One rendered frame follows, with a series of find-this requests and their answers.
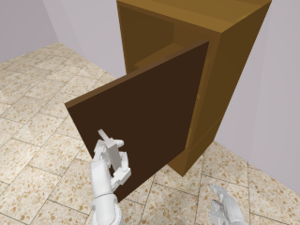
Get handle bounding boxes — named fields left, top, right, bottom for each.
left=98, top=129, right=122, bottom=171

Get robot right hand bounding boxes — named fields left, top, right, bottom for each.
left=208, top=183, right=246, bottom=225

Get cupboard door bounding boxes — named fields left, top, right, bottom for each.
left=64, top=39, right=209, bottom=203

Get left robot forearm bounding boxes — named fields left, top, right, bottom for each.
left=91, top=193, right=124, bottom=225

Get robot left hand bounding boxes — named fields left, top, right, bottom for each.
left=89, top=140, right=131, bottom=199

